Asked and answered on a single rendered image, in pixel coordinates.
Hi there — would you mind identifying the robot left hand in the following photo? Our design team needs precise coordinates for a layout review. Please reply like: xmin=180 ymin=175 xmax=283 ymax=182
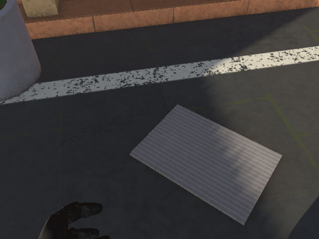
xmin=35 ymin=201 xmax=110 ymax=239

